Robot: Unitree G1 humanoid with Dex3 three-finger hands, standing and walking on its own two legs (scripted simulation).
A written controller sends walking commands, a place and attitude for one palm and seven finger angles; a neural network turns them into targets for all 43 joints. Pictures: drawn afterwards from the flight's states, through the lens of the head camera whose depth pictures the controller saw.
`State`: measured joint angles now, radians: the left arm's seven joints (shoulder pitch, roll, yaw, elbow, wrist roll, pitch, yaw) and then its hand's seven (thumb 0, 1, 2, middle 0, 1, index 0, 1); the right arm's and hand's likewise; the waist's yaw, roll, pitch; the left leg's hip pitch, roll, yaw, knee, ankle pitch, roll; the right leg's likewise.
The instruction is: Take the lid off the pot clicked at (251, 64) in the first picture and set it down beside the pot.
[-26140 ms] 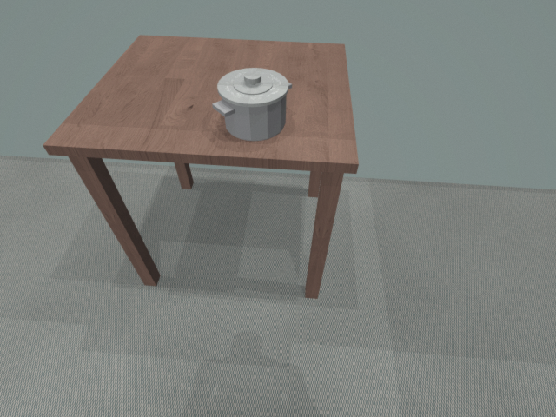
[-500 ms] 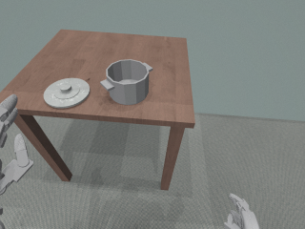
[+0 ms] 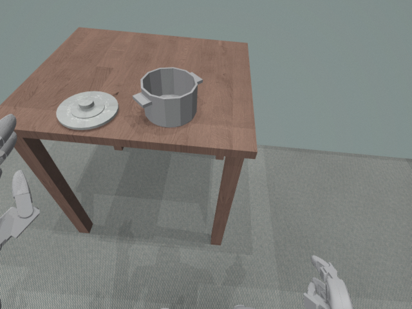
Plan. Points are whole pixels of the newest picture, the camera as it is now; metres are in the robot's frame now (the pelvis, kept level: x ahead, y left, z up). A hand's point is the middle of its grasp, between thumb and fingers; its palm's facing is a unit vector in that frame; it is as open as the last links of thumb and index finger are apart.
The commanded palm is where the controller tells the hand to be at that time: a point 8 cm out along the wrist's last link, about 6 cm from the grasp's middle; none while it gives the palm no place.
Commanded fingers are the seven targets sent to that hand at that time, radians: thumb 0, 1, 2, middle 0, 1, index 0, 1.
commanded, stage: step back with the hand held close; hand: left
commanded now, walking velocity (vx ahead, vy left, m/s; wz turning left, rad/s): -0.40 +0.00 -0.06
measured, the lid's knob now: (86, 103) +0.63 +0.37 +0.01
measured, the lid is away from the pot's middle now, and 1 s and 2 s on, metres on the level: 0.24 0.24 0.24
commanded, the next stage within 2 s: stop stepping back and stand still in 0.32 s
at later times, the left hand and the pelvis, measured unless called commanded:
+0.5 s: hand (18, 299) +0.11 +0.21 +0.17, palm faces +0.24 -0.86 -0.44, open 7.4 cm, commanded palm +0.03 +0.26 +0.20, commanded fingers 0.00 0.90 0.90 -0.20 -0.30 -0.20 -0.30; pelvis -0.11 -0.01 +0.01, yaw -3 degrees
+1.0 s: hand out of the picture -0.01 +0.21 +0.19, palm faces +0.36 -0.81 -0.45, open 7.4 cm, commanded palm -0.06 +0.25 +0.20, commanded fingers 0.00 0.90 0.90 -0.20 -0.30 -0.20 -0.30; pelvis -0.20 -0.02 +0.01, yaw -2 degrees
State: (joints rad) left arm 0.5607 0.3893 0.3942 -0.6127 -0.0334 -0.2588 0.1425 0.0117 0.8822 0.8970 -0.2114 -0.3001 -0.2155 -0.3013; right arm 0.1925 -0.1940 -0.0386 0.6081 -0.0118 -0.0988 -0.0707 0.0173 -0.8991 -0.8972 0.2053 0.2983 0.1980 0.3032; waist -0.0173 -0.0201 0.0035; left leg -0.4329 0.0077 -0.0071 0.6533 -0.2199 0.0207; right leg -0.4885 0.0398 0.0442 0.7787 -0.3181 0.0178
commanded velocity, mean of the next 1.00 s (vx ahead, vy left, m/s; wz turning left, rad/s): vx -0.03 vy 0.01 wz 0.00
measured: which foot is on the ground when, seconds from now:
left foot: down 0.00-0.16, up 0.18-0.34, down 0.36-0.56, up 0.58-0.74, down 0.76-0.98, up 1.00-1.00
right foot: up 0.00-0.12, down 0.14-0.38, up 0.40-0.54, down 0.56-1.00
